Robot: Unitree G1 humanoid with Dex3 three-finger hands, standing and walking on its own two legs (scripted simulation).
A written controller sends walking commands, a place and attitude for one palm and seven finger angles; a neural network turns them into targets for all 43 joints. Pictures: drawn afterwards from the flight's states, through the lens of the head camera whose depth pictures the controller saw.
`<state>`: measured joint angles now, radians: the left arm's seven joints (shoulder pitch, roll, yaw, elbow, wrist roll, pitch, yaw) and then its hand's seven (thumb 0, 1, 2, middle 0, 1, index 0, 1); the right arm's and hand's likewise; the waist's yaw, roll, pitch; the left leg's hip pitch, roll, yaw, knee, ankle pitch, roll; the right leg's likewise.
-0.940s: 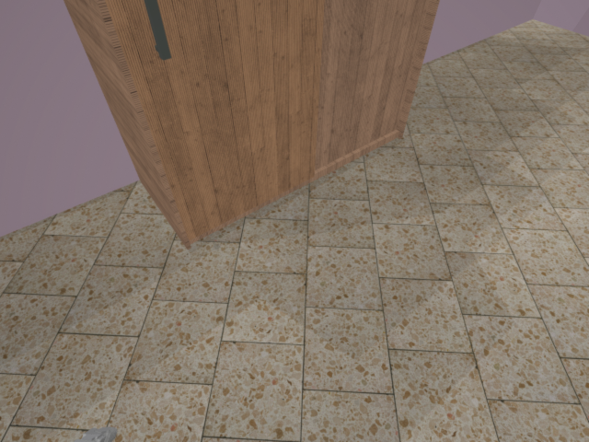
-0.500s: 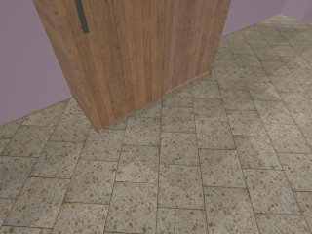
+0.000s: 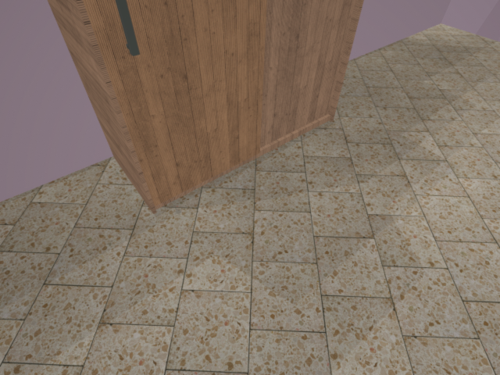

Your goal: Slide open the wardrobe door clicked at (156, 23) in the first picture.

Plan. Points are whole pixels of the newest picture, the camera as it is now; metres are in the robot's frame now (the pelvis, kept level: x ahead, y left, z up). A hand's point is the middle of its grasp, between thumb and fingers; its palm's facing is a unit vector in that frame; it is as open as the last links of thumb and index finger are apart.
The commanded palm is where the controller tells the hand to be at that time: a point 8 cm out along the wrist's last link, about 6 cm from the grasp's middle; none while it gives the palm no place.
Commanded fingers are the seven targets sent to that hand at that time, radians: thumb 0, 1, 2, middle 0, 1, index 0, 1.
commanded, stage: look at it before walking up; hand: left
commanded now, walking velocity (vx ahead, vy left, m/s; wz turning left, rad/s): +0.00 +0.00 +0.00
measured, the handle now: out of the picture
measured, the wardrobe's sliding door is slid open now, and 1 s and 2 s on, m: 0.00 0.00 0.00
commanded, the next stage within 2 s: walk to a spot facing it in 0.60 s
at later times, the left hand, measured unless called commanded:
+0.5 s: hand out of the picture +0.07 +0.25 -0.16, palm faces -0.03 -0.94 -0.33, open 7.4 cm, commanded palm none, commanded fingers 0.00 0.90 0.90 -0.20 -0.30 -0.20 -0.30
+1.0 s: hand out of the picture +0.06 +0.20 -0.18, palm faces -0.11 -0.97 -0.23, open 7.4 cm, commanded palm none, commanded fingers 0.00 0.90 0.90 -0.20 -0.30 -0.20 -0.30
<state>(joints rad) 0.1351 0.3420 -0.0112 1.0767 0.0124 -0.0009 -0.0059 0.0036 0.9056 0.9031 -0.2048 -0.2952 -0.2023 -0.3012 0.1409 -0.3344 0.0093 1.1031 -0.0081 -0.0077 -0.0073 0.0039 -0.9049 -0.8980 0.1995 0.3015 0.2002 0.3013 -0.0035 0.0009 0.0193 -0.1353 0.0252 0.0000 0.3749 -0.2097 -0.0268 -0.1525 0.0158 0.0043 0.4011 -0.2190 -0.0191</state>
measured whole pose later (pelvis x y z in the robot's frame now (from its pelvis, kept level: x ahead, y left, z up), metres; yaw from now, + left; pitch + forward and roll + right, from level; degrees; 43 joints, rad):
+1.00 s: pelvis +0.04 -0.01 -0.02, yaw -8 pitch -1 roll +1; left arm 0.33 0.23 0.03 1.05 0.03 0.02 -0.04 0.00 0.91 0.90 -0.20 -0.29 -0.20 -0.30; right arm 0.27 -0.24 -0.02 1.06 -0.02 -0.02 -0.01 0.00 -0.90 -0.90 0.20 0.30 0.20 0.30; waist 0.02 0.01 0.01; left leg -0.12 0.07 0.12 0.52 -0.37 -0.04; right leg -0.28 0.00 -0.04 0.66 -0.42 -0.02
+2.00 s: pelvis +0.42 -0.08 -0.02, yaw -32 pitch +0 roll +0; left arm 0.07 0.20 0.07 0.92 0.04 0.02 -0.05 0.00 0.91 0.90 -0.20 -0.29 -0.19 -0.30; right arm 0.46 -0.17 -0.04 1.08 -0.03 -0.06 -0.02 0.00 -0.91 -0.90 0.20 0.30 0.20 0.30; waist -0.07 0.01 0.08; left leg 0.04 0.12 0.37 0.44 -0.43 -0.05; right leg -0.49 -0.07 -0.13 0.65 -0.23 -0.04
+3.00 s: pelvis +0.56 -0.21 -0.02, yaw -11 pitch +1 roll +0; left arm 0.16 0.22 0.06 0.87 0.02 0.03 0.02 0.00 0.91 0.90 -0.20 -0.29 -0.20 -0.30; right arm 0.22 -0.24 -0.09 0.93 -0.01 0.06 0.00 0.00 -0.91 -0.90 0.20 0.30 0.20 0.30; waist -0.03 0.04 0.04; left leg -0.43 -0.09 -0.13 0.59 -0.22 0.00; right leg -0.28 -0.01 -0.01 0.55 -0.32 0.02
